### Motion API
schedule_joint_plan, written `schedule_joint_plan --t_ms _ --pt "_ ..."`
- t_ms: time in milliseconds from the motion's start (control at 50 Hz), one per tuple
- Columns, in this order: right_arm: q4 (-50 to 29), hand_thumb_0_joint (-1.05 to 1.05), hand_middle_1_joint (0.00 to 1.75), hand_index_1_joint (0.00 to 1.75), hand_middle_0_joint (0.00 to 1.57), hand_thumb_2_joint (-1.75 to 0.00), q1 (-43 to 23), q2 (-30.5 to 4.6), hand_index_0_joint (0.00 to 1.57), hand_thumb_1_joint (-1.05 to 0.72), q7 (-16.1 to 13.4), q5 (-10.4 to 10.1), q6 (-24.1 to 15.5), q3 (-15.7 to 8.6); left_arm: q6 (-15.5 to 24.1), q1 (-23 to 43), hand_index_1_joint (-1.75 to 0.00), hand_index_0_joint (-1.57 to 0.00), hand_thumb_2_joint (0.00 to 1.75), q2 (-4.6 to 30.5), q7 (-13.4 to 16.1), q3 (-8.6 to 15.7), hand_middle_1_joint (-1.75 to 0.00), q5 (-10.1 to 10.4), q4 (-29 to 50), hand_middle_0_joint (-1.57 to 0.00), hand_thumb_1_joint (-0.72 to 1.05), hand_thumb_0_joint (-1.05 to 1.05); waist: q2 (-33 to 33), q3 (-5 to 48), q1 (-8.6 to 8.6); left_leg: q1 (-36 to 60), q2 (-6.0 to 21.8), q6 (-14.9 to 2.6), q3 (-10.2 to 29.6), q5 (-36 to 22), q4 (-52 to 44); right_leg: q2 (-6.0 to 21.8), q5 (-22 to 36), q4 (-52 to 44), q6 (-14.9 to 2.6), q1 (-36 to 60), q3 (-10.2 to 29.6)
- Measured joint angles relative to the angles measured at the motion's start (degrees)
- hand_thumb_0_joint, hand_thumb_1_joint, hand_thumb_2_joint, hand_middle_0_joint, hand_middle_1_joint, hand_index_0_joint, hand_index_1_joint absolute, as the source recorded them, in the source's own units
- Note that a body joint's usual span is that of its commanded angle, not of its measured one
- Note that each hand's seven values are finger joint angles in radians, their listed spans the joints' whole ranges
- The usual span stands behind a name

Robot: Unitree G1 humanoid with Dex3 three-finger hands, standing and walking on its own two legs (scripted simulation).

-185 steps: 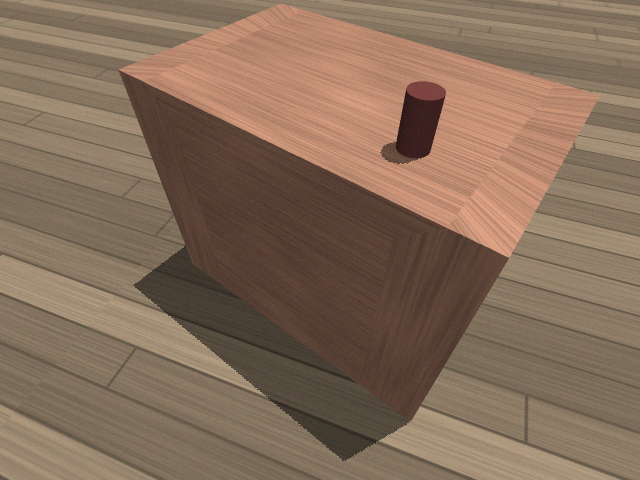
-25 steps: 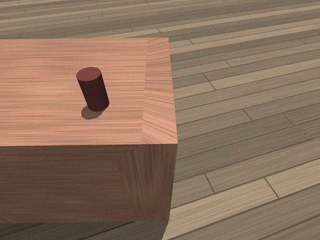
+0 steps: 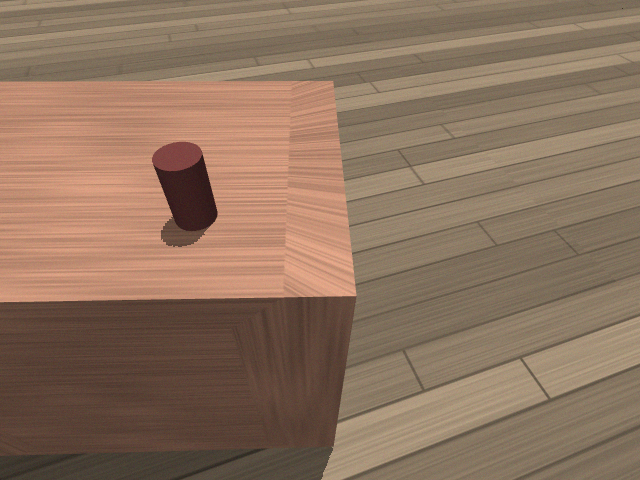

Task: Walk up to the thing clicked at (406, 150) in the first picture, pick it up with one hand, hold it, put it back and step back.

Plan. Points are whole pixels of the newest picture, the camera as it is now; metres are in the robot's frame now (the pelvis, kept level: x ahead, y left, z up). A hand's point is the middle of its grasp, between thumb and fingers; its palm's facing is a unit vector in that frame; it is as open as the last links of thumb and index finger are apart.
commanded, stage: walk up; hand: left
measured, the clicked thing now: (187, 188) +0.51 +0.21 +0.08
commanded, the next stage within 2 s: stand in 0.52 s
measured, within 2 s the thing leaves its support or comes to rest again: neither
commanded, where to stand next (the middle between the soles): +0.05 -0.01 m, yaw +2 degrees
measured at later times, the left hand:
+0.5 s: hand out of the picture +0.08 +0.25 -0.16, palm faces +0.01 -0.95 -0.32, open 7.4 cm
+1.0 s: hand out of the picture +0.07 +0.26 -0.15, palm faces +0.00 -0.94 -0.34, open 7.4 cm
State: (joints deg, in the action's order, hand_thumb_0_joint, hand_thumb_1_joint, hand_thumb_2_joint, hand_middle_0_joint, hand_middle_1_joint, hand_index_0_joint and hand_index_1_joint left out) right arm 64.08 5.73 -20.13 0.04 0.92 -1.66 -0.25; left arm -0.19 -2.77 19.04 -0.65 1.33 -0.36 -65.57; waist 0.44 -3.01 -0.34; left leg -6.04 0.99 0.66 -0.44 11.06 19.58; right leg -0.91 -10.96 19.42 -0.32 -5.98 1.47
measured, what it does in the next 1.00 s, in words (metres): stands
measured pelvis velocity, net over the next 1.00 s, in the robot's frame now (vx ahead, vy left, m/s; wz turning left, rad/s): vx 0.00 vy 0.00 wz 0.01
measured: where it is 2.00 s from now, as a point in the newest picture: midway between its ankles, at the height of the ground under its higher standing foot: outside the picture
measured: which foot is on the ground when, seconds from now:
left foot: down 0.00-1.00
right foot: down 0.00-1.00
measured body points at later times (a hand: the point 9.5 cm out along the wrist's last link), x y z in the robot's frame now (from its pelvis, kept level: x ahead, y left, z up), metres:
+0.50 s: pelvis +0.00 +0.00 +0.00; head +0.01 +0.00 +0.45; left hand +0.08 +0.30 -0.13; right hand +0.08 -0.30 -0.13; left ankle +0.00 +0.13 -0.75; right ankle +0.00 -0.12 -0.75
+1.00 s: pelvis +0.00 +0.00 +0.00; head +0.01 +0.00 +0.45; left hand +0.07 +0.31 -0.13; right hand +0.09 -0.29 -0.13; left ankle +0.00 +0.13 -0.75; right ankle +0.00 -0.12 -0.75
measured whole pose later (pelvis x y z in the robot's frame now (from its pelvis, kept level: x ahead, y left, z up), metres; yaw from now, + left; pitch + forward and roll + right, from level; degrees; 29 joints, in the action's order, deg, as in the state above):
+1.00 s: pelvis +0.00 +0.00 +0.00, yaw +1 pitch -2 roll +0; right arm 64.7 5.4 -20.1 0.5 0.7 -0.5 0.4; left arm 0.4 -5.4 19.7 0.0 0.1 -0.4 -65.5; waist -0.3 -3.1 0.2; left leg -5.1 0.3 0.4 0.0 9.7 17.2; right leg -0.2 -10.0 17.5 0.1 -5.0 1.0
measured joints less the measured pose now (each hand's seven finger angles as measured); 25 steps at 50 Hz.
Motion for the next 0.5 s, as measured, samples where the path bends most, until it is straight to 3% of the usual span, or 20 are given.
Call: schedule_joint_plan --t_ms 500 --pt "1.0 0.01 0.3 0.3 0.21 -0.9 0.3 0.4 0.2 -0.91 0.0 0.0 0.3 -0.2 -0.1 -1.9 -0.3 -0.2 0.9 0.1 0.2 0.3 -0.3 -0.3 -1.1 -0.2 0.91 0.01 -0.3 0.5 0.17 0.7 -0.2 -0.2 0.1 -0.2 -0.9 0.2 0.3 -1.1 0.21 0.8 -0.1"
